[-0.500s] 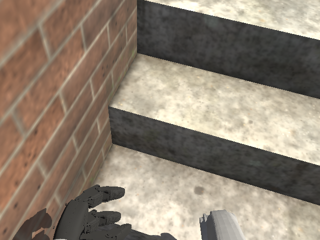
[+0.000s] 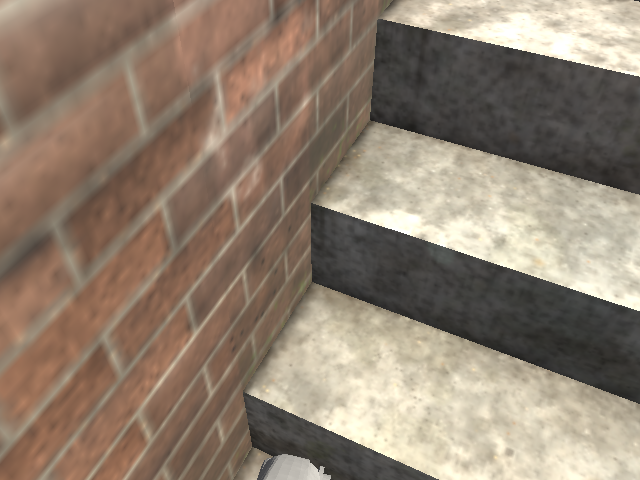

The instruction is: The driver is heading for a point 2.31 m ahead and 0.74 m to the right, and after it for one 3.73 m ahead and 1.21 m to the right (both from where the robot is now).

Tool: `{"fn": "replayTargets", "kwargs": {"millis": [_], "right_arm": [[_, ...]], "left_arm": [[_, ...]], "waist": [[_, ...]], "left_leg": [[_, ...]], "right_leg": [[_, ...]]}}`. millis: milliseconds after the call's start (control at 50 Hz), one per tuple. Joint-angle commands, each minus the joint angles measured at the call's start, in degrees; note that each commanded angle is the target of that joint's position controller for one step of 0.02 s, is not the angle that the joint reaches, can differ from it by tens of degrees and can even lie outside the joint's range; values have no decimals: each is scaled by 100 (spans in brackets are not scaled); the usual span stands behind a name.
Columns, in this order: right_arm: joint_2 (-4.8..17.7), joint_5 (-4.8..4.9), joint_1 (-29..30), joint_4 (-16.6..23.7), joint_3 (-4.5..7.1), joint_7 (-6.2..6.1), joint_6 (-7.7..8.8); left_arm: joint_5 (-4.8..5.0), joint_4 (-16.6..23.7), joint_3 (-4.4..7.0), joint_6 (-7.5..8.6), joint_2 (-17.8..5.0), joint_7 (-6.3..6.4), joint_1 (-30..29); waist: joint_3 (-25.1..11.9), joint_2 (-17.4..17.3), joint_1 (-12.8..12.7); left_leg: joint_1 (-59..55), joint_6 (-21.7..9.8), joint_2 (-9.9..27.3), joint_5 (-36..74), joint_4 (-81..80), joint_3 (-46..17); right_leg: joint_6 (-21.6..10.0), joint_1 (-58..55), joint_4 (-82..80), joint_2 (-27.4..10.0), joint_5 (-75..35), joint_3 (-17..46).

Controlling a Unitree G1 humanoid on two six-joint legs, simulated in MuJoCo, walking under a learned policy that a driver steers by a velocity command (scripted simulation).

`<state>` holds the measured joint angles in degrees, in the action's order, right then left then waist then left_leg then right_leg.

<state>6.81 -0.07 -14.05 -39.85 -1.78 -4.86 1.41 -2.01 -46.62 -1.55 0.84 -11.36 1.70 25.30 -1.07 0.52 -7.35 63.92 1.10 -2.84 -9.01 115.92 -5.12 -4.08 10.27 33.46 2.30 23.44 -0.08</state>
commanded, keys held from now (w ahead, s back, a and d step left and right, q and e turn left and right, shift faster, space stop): w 1.00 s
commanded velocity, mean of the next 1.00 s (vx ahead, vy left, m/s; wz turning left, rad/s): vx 0.29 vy -0.25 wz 0.00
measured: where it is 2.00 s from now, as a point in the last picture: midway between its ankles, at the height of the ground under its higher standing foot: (524, 460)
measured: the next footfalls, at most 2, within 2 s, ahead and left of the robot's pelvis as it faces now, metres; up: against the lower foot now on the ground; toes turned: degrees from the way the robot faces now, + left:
left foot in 0.16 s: +0.19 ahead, +0.18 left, +0.18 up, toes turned +0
right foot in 0.58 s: +0.26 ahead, -0.17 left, +0.20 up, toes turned +7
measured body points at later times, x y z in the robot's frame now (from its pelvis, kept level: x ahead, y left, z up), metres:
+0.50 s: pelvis +0.15 -0.01 +0.16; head +0.18 -0.01 +0.61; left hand +0.34 +0.23 +0.10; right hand +0.20 -0.32 +0.05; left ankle +0.14 +0.18 -0.55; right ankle +0.21 -0.15 -0.45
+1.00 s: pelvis +0.25 -0.08 +0.19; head +0.25 -0.06 +0.64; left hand +0.32 +0.16 +0.06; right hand +0.43 -0.31 +0.11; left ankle +0.28 +0.02 -0.53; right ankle +0.22 -0.18 -0.52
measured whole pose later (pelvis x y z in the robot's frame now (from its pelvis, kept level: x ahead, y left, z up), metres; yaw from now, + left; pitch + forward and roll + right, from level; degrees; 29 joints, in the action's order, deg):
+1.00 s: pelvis +0.25 -0.08 +0.19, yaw -1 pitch +1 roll +0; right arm 10.3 -1.1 -11.3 -38.0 -1.0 -4.6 2.1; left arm -1.9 -36.1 -1.1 -1.2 -13.1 0.1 22.0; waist -1.8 3.2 -4.8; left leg 22.5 -3.5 2.3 -10.1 39.9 7.4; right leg -4.2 19.5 44.7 5.4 20.1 4.6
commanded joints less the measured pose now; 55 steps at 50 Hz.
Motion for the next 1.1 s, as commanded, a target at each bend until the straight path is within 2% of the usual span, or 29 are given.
{"fn": "replayTargets", "kwargs": {"millis": [20, 120, 140, 180, 200, 220, 240, 260, 300, 340, 380, 420, 460, 500, 540, 560, 580, 600, 620, 640, 720, 840, 940, 960, 980, 1000, 1020, 1040, 1100], "right_arm": [[424, -14, 803, 554, 150, 42, 190], [290, -139, 1702, 1159, -4, 237, 226], [260, -190, 1392, 1162, -83, 355, 259], [684, 6, -391, 420, 251, 238, 99], [1346, -105, -1814, 176, 478, 320, 135], [2126, -226, -2756, -324, 726, 361, 65], [2002, -642, -2935, -456, 585, 245, 166], [1817, -447, -2520, -211, 606, 139, 176], [1421, 52, -658, 113, 550, -33, 371], [1397, 107, -561, 162, 598, -226, 542], [1538, 34, -829, 255, 644, -322, 492], [1909, -22, 599, 735, 684, -278, 329], [2271, 103, 1146, 933, 780, -196, 177], [2930, -146, 1217, 774, 1008, -39, 133], [2104, 161, 1771, 759, 748, 126, 210], [1302, 109, 1377, 665, 503, 122, 119], [584, 10, 827, 720, 327, 188, 56], [308, -211, -160, 727, 222, 178, 44], [488, -256, -734, 595, 238, 183, 47], [592, -89, -332, 793, 232, 193, 49], [1281, -60, 514, 1034, 361, 31, 113], [785, -29, 1225, 1162, 165, 56, 188], [824, 6, 60, 623, 274, -85, -42], [899, 10, -535, 316, 350, -65, 25], [1209, -124, -1123, -139, 436, 7, 103], [1333, -312, -1756, -556, 421, 27, 151], [1709, -573, -1690, -340, 518, -36, 197], [1699, -400, -1352, -206, 507, -54, 198], [1233, -195, -566, -178, 423, -86, 110]], "left_arm": [[27, 207, 213, 34, -705, 163, 603], [214, 97, 376, -4, -827, 484, 69], [281, 404, 421, -17, -934, 541, -745], [270, 524, 508, -49, -1381, 428, -311], [507, 933, 548, 33, -1425, 327, -847], [545, 1166, 476, 160, -923, 168, -994], [517, 1141, 314, 262, -789, -96, -875], [385, 1488, 317, 172, -870, -223, -1298], [-138, 1942, 386, -323, -828, -158, -1292], [-257, 2294, 285, -555, -932, -149, -1959], [-150, 2637, 226, -543, -941, -37, -1969], [-125, 2700, 243, -653, -1076, 24, -889], [61, 2648, 128, -720, -948, 21, -553], [29, 2233, 244, -876, -863, 55, 502], [-108, 1734, 459, -863, -1054, 111, 1831], [31, 1472, 380, -743, -842, 22, 1207], [-188, 1544, 126, -616, -313, -195, 71], [-247, 1809, 43, -505, -557, -243, -677], [-91, 1899, 322, -384, -1206, -129, -764], [113, 1935, 322, -339, -1117, -119, -912], [-23, 1789, 279, -25, -910, -27, -630], [178, 1485, 336, 38, -1027, 40, 58], [-156, 1507, 248, -172, -918, -91, -928], [-53, 1541, 166, -158, -681, -162, -1168], [64, 1702, 39, -39, -338, -237, -1405], [60, 1962, -53, 109, -103, -304, -1738], [125, 1591, 161, 188, -254, -347, -623], [222, 1308, 302, 138, -656, -336, 252], [156, 2131, 54, 76, -223, -472, -1641]], "waist": [[631, 584, -213], [1067, 666, 197], [762, 281, 751], [-673, 384, 1334], [-1222, -215, 2156], [-1960, -2421, 2235], [-3240, -3313, 1988], [-3174, -2935, 1826], [-603, -1124, 786], [253, -169, 836], [175, 193, 704], [-206, 41, -511], [-167, -304, -712], [-990, -1358, -946], [-1252, -889, -1461], [-182, 799, -844], [481, 1229, 173], [176, 1256, 1086], [-128, 1031, 1141], [521, 800, 873], [374, 478, 307], [554, 312, 18], [-268, 1018, 721], [-347, 740, 1046], [-427, 64, 1158], [-559, -947, 1291], [-1316, -1447, 908], [-1715, -840, 625], [315, 86, 472]], "left_leg": [[1956, 137, 428, -736, 236, -252], [1345, 241, 1006, -2860, -665, 364], [-1100, 44, 1051, -1890, -3547, 1195], [-5392, -180, 22, -1604, -5209, 1843], [-6997, -496, 435, 624, -7005, 1295], [-8441, -1341, 1860, 4621, -7293, -963], [-8389, -1349, 2131, 5318, -6999, -2411], [-7591, -1063, 1795, 2987, -7327, -2384], [-5204, -890, 1742, 768, -7225, -2144], [-3960, -909, 1880, -230, -7527, -2252], [-4351, -720, 1984, -494, -7920, -1868], [-3628, -325, 1779, 55, -8444, -940], [-2798, -314, 1578, 515, -9302, -158], [-3777, -570, 2246, 3859, -9338, 96], [-4101, -675, 1680, 3940, -6440, 483], [-3329, -516, 285, -1358, -3826, 810], [-2245, -465, 10, -2170, -917, 728], [-2004, -406, -281, -1801, 190, 13], [-1508, -400, -56, -1405, -86, 158], [-1109, -249, 299, -1026, -353, 27], [-1201, -150, 433, 331, -1113, -46], [-799, -256, 603, -352, -3316, 359], [-5130, -511, 450, -607, -6554, 1292], [-5412, -576, 476, 117, -8272, 1279], [-6165, -655, 732, 1648, -9171, 1025], [-7050, -986, 1676, 5247, -9369, -134], [-7200, -2114, 3382, 7057, -9140, -2490], [-7283, -2486, 3624, 4229, -9462, -3122], [-6331, -1527, 2352, -357, -9677, -1507]], "right_leg": [[-1214, -1794, -1366, -1670, -1067, 1937], [-685, -1309, -1225, -1295, -5924, 782], [-432, 201, -1397, -667, -6772, 124], [-634, 1276, -857, -810, -9498, 713], [208, 1452, 1199, -201, -8980, 395], [1134, 2732, 4999, 1121, -979, 846], [1354, 2713, 6662, 1253, 694, 2054], [1387, 2841, 6868, 964, 71, 1589], [1219, 3724, 7680, 539, -15, 1218], [962, 4011, 8945, 440, 317, 1112], [895, 4655, 8736, 212, -33, 1547], [937, 3443, 6534, -211, -801, 1219], [925, 1431, 3017, -275, -71, 19], [602, 64, 3535, -289, -441, -342], [-487, -681, 614, -613, -1042, 828], [-943, -188, -1109, -159, -1526, 819], [-873, 550, 49, 26, -1870, 765], [-929, 1204, 400, -330, -4141, 1616], [-1163, 1272, -1050, -1062, 188, 3437], [-1111, 1706, -1545, -1161, 2729, 4155], [-1201, 1308, -1223, -1178, 1605, 3939], [-1048, 606, -1448, -1263, 1396, 3368], [-1212, 1777, -1118, -977, -3388, 1781], [-957, 1140, 50, -668, -4849, 1213], [-488, 1268, 1580, -352, -4819, 811], [147, 2404, 3990, 238, -863, 608], [857, 3346, 7440, 881, 361, 1317], [1047, 4168, 9716, 913, 128, 2002], [824, 6176, 10970, 541, -698, 1717]]}}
